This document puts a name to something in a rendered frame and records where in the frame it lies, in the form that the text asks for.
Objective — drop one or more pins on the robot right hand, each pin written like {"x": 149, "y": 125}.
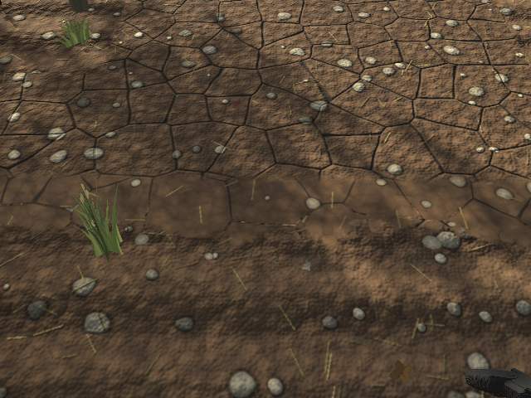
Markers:
{"x": 509, "y": 384}

